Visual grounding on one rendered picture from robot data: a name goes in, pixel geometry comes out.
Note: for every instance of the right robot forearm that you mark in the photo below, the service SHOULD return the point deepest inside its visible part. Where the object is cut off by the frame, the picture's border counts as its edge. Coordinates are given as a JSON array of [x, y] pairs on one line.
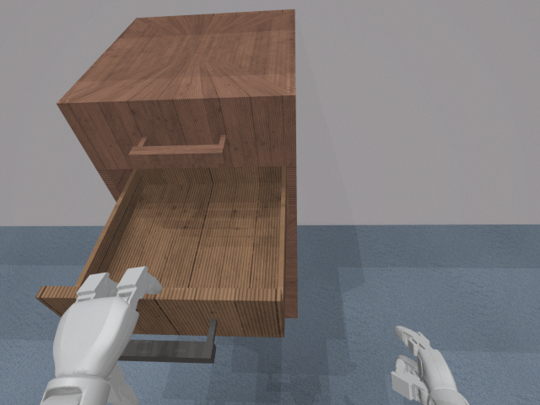
[[446, 396]]

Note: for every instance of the robot right hand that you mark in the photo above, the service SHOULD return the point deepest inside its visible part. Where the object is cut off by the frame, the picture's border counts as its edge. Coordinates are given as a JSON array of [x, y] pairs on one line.
[[416, 381]]

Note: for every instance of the cabinet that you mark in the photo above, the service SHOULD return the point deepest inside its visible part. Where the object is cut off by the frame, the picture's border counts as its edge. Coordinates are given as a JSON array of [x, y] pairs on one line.
[[201, 79]]

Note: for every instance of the left robot forearm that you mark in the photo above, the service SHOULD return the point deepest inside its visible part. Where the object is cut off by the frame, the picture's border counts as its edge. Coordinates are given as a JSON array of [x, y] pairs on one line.
[[76, 389]]

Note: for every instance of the robot left hand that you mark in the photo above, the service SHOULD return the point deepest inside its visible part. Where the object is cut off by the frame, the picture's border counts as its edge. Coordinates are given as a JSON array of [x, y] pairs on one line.
[[95, 330]]

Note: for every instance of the handle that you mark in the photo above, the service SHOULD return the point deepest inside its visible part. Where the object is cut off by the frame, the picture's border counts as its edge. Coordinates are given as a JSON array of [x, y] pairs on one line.
[[173, 351], [178, 155]]

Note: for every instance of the drawer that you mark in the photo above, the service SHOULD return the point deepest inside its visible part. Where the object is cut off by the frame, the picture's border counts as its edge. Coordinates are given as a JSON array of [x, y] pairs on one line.
[[215, 239]]

